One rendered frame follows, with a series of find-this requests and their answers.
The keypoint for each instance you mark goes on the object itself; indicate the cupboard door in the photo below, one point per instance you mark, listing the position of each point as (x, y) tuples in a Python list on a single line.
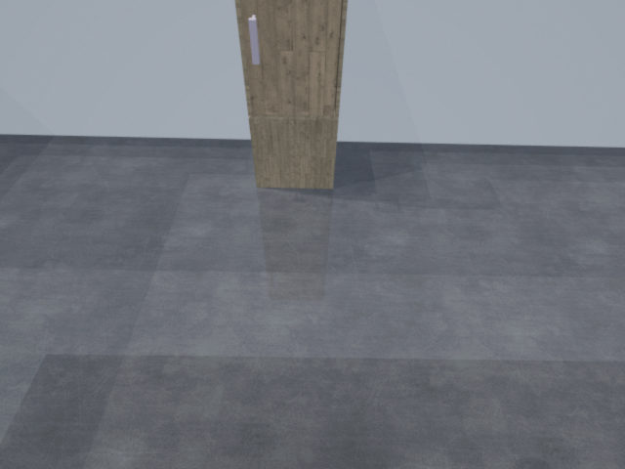
[(298, 48)]

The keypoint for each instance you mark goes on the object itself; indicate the handle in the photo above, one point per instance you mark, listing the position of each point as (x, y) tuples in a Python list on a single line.
[(254, 40)]

